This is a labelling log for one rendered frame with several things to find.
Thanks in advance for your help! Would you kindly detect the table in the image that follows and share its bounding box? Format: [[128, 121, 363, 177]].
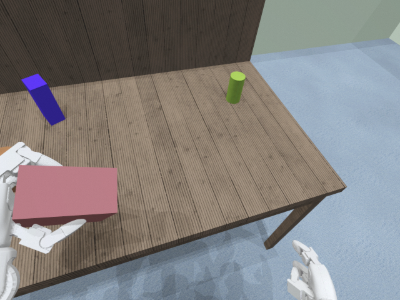
[[0, 0, 347, 298]]

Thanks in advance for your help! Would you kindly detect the left robot hand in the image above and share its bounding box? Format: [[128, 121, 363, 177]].
[[0, 142, 86, 254]]

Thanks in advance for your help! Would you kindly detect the left robot forearm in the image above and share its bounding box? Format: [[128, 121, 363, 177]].
[[0, 247, 20, 300]]

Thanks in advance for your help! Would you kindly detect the sponge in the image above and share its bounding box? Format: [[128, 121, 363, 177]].
[[12, 165, 118, 228]]

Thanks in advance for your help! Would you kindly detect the right robot hand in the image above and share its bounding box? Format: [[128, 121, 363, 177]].
[[287, 240, 337, 300]]

